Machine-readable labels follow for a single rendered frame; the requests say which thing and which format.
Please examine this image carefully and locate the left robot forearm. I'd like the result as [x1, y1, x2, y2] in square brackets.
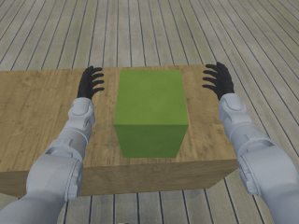
[26, 97, 96, 193]

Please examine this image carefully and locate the right robot forearm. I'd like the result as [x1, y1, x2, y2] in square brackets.
[218, 92, 299, 182]

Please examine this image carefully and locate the carton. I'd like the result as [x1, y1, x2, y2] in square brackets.
[113, 69, 189, 158]

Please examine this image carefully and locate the robot right hand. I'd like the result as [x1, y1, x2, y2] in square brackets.
[202, 62, 235, 100]

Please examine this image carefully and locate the pedestal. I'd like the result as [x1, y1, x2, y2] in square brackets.
[0, 64, 238, 199]

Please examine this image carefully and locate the robot right upper arm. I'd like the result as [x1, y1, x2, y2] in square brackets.
[236, 146, 299, 224]

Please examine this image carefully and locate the robot left hand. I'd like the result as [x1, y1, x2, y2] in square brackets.
[77, 65, 105, 100]

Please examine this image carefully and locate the robot left upper arm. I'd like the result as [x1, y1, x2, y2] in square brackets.
[0, 154, 84, 224]

